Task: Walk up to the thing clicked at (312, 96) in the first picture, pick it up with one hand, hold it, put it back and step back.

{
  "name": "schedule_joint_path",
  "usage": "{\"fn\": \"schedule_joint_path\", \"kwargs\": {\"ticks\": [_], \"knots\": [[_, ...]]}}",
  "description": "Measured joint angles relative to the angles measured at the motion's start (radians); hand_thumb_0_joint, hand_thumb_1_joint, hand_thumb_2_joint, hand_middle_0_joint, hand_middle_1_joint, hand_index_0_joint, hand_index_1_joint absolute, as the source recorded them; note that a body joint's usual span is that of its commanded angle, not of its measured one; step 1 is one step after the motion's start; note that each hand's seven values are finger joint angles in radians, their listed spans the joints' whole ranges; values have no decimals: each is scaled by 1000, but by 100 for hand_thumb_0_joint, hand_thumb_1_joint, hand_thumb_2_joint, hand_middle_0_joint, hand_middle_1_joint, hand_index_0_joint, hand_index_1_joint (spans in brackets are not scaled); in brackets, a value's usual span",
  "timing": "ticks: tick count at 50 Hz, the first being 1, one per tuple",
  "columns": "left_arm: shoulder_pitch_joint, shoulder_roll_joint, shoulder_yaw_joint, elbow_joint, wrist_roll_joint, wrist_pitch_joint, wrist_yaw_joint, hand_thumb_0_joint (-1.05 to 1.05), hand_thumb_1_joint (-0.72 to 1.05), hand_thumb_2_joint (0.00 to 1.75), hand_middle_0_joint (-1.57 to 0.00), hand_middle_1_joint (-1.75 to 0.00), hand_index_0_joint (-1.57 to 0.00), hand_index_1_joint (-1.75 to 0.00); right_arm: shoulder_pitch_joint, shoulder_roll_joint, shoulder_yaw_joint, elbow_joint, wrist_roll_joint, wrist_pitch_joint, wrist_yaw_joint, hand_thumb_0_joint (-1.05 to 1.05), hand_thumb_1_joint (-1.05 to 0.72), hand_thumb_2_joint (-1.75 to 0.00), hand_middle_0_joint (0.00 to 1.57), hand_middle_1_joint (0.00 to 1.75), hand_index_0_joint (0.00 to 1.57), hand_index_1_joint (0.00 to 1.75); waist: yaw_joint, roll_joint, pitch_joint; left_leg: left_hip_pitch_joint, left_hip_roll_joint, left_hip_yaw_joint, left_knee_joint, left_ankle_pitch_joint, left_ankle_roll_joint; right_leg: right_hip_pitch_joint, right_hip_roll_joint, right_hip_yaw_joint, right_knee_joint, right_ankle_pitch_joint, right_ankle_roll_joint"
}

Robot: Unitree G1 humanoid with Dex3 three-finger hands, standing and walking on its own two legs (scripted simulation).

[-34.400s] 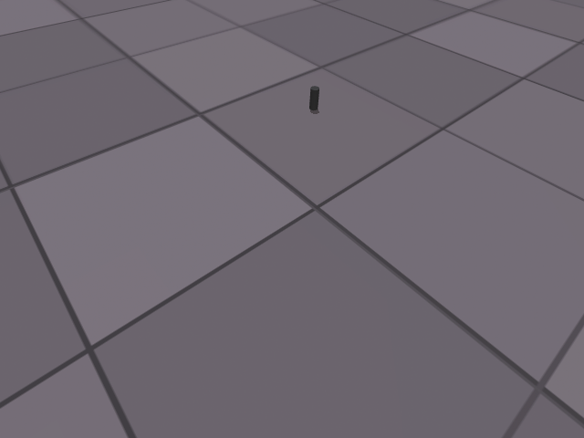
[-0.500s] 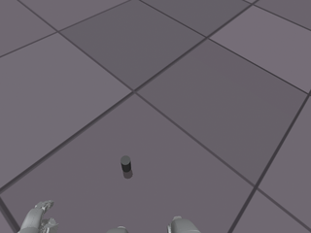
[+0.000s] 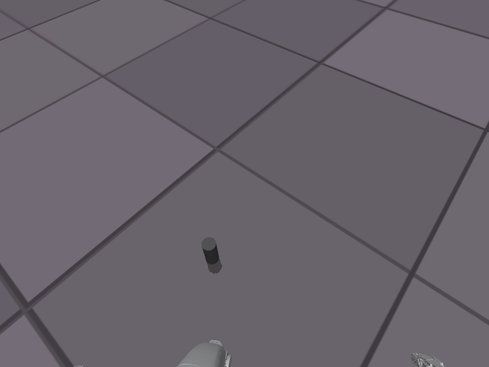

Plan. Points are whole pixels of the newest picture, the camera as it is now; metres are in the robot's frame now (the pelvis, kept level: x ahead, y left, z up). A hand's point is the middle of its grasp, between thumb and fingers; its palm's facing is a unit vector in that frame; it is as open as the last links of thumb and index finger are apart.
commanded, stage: step back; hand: left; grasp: from the side
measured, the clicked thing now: (210, 251) +0.61 +0.17 -0.69
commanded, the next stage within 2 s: none
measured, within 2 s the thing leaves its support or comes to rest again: neither
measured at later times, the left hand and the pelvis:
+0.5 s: hand out of the picture -0.06 +0.29 -0.16, palm faces +0.00 -0.93 -0.37, open 7.3 cm; pelvis -0.15 +0.01 +0.00, yaw +0 degrees
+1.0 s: hand out of the picture -0.20 +0.25 -0.15, palm faces +0.06 -0.91 -0.40, open 7.4 cm; pelvis -0.32 -0.03 -0.01, yaw +4 degrees
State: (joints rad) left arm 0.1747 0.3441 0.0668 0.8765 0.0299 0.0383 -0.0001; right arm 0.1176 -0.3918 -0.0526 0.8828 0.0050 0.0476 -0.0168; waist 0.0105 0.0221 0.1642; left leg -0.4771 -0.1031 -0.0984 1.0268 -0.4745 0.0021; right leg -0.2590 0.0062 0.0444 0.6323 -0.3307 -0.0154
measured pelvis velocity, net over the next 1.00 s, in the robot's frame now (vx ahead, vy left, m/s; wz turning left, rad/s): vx -0.32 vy -0.03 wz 0.07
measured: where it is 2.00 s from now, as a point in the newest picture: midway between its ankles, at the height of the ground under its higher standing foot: outside the picture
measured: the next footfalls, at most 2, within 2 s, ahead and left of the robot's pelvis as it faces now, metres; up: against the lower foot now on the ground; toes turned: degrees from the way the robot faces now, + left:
left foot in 0.20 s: -0.03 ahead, +0.12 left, +0.00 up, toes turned +1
right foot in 0.62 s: -0.20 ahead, -0.15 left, +0.00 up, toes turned +1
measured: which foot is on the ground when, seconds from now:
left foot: up 0.00-0.18, down 0.20-0.66, up 0.68-0.94, down 0.96-1.00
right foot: down 0.00-0.22, up 0.24-0.60, down 0.62-0.98, up 1.00-1.00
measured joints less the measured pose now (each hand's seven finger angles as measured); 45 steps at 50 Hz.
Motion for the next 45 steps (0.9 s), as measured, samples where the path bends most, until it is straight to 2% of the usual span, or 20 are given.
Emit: {"fn": "schedule_joint_path", "kwargs": {"ticks": [3,7,9,10,11,12,14,15,17,20,23,26,30,32,33,35,37,39,42,45], "knots": [[-4,-4,0,-23,5,3,7,1,90,90,-20,-30,-21,-30,28,-13,2,-3,3,-10,-4,0,-91,-90,21,30,21,30,5,0,-8,21,-20,-23,69,-13,-12,-17,-13,-8,-31,39,6],[-27,5,-2,-74,6,-1,17,1,90,90,-20,-30,-21,-30,54,-19,4,-3,-2,-10,-8,0,-91,-90,21,30,21,30,3,-8,0,121,26,10,-104,-36,-18,-55,-29,-34,-18,62,17],[-41,16,-5,-95,1,1,16,1,90,90,-20,-30,-21,-30,60,-16,3,-4,-7,-16,-5,0,-91,-90,21,30,21,30,-3,-18,6,187,55,38,-273,21,-10,-85,-38,-49,17,60,26],[-49,24,-7,-102,-3,4,14,1,90,90,-20,-30,-21,-30,61,-12,0,-3,-11,-21,-4,0,-91,-90,20,30,21,30,-7,-28,11,217,60,49,-356,97,-1,-103,-46,-54,46,54,33],[-60,36,-5,-103,-7,10,14,1,90,90,-20,-30,-21,-30,53,3,-2,2,-19,-25,-3,0,-91,-90,20,30,21,30,0,-61,27,224,42,67,-371,126,13,-116,-64,-37,72,51,32],[-66,41,-2,-99,-11,16,15,1,90,90,-20,-30,-21,-30,49,13,1,2,-24,-25,2,0,-91,-90,20,30,20,30,7,-76,34,219,38,79,-363,131,24,-130,-52,-9,104,-5,22],[-69,41,2,-78,-12,29,21,1,91,90,-20,-30,-21,-30,45,22,9,-4,-30,-30,14,0,-91,-90,21,30,21,30,-8,-65,30,199,58,67,-360,144,35,-171,27,54,263,-158,10],[-67,44,4,-71,-16,34,22,1,91,90,-20,-30,-21,-30,43,29,13,-5,-32,-32,14,0,-91,-90,21,30,21,30,-13,-63,25,195,67,62,-376,160,36,-191,63,81,356,-185,3],[-55,49,8,-63,-22,33,23,1,91,90,-20,-30,-21,-30,39,39,19,-10,-33,-32,10,0,-90,-90,21,30,21,30,-12,-65,13,188,83,64,-414,198,36,-219,105,106,507,-187,-1],[-28,55,17,-61,-19,27,19,1,91,90,-20,-30,-21,-30,24,45,17,-25,-32,-34,4,0,-90,-90,21,30,21,30,-5,-64,4,168,103,74,-451,244,35,-209,117,116,608,-168,20],[2,62,23,-56,-14,27,16,1,91,90,-20,-30,-21,-30,5,45,14,-49,-29,-39,0,0,-90,-90,21,30,21,30,-1,-63,4,141,120,88,-463,277,32,-156,96,116,558,-166,46],[22,67,24,-46,-12,30,11,1,91,90,-20,-30,-21,-30,-15,39,13,-73,-31,-41,0,0,-90,-90,21,30,21,30,3,-60,12,108,139,104,-455,304,25,-88,59,96,409,-176,55],[36,65,22,-27,-11,22,-2,1,91,90,-20,-30,-21,-30,-32,18,11,-90,-30,-27,6,0,-90,-90,21,30,21,30,8,-47,10,50,159,120,-422,334,1,13,9,35,132,-131,30],[41,51,24,-11,-5,15,-9,1,91,90,-20,-30,-21,-30,-35,-3,6,-86,-26,-14,8,0,-90,-90,21,30,21,30,6,-14,4,13,177,106,-394,345,-13,45,17,2,35,-89,20],[44,37,22,-7,2,15,-14,1,91,90,-20,-29,-21,-30,-32,-12,-1,-78,-22,-8,5,0,-90,-90,21,30,21,30,-3,11,4,-5,172,72,-368,295,-11,39,27,-16,41,-80,19],[63,28,14,-13,10,20,-22,1,91,90,-20,-30,-21,-30,-7,-12,-11,-55,-17,6,-7,0,-90,-90,21,30,21,30,12,-2,-18,-50,100,23,-226,103,-17,7,4,-9,64,-72,7],[76,16,8,-15,13,23,-18,1,91,90,-20,-30,-21,-30,25,-18,-13,-38,-12,9,-10,0,-90,-90,21,30,21,30,25,-13,-33,-76,31,-13,-58,47,-17,-4,-21,0,46,-43,5],[77,6,6,-17,17,25,-11,1,90,90,-20,-30,-21,-30,55,-26,-12,-30,-9,2,-11,0,-91,-90,21,30,21,30,20,-8,-40,-72,-4,-28,48,42,-18,-14,-33,-7,19,-10,9],[56,8,6,-39,21,22,0,1,90,90,-20,-30,-21,-30,93,-27,-8,-20,-8,-7,-12,0,-91,-90,21,30,21,30,9,-6,-37,-3,-4,-12,58,10,-24,-40,-43,-27,5,24,9],[15,21,5,-77,18,16,11,1,90,90,-20,-30,-21,-30,114,-15,-2,-9,-15,-6,-11,0,-91,-90,20,30,20,30,-3,-12,-21,106,34,30,-98,-25,-21,-77,-52,-58,20,44,12]]}}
